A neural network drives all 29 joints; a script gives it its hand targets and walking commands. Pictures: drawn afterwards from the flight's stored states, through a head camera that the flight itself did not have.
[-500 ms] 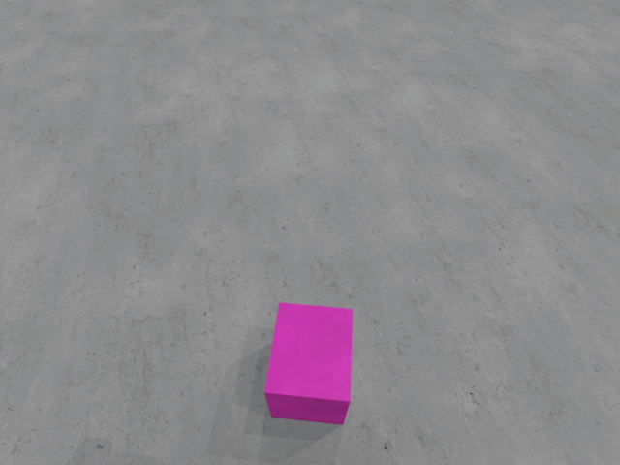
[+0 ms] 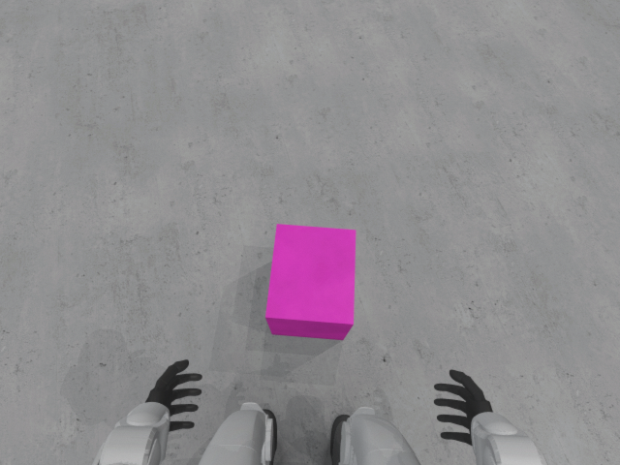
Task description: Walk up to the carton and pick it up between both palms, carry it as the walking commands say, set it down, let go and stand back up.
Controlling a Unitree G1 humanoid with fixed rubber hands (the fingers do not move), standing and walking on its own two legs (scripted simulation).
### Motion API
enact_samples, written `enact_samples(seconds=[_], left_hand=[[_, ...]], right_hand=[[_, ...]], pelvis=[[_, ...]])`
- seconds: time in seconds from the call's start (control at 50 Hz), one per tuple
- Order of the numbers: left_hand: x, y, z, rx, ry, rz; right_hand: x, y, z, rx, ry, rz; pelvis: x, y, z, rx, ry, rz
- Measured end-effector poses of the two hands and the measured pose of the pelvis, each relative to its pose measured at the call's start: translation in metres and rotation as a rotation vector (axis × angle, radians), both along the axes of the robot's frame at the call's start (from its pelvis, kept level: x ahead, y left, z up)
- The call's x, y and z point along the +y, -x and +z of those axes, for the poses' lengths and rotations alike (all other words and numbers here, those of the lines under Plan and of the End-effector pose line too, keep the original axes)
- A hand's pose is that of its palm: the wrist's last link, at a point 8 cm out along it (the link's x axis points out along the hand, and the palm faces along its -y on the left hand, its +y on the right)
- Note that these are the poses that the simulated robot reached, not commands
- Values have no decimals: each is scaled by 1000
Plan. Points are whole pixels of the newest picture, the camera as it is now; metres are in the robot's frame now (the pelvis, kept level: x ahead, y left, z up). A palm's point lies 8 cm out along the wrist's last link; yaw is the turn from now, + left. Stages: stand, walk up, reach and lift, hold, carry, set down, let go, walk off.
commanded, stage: reach and lift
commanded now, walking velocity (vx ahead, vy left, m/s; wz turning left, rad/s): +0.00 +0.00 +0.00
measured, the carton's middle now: (311, 285) +0.49 +0.00 -0.62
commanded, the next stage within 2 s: none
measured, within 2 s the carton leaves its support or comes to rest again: neither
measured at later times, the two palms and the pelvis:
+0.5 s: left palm (180, 334) +0.27 +0.20 -0.15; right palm (448, 348) +0.26 -0.21 -0.15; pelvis -0.07 +0.01 -0.05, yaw -1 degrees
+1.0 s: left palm (194, 248) +0.42 +0.21 -0.18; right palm (426, 267) +0.40 -0.20 -0.19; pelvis -0.06 +0.01 -0.07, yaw -1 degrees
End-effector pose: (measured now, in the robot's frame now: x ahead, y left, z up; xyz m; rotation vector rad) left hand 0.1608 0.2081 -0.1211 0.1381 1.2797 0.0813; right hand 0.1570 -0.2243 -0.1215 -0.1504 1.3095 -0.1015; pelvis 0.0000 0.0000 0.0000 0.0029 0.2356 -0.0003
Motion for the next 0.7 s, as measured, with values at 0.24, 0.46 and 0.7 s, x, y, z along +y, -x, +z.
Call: enact_samples(seconds=[0.24, 0.46, 0.7], left_hand=[[7, -26, -12, -144, -1, -12], [-4, -95, -26, -221, 16, 14], [-2, -171, -43, -336, 9, 27]], right_hand=[[7, -24, -18, -161, -30, 4], [13, -88, -30, -225, -43, -2], [26, -167, -44, -368, -9, -20]], pelvis=[[16, 34, -31, 31, 9, -16], [15, 68, -49, 33, 8, -22], [12, 67, -61, 192, 4, -17]])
